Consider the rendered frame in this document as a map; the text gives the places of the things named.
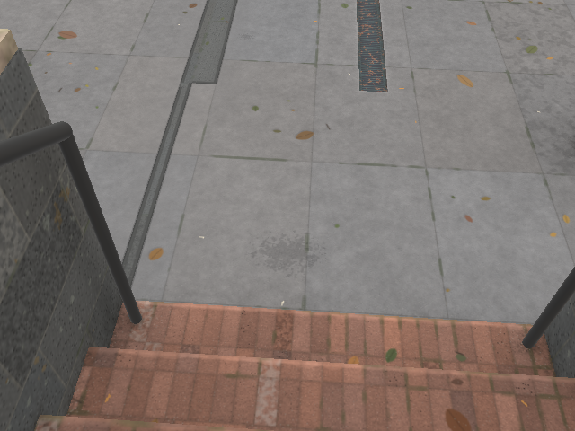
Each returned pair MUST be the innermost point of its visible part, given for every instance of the stairs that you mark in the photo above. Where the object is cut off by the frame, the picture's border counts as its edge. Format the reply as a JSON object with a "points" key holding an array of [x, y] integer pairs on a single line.
{"points": [[200, 367]]}

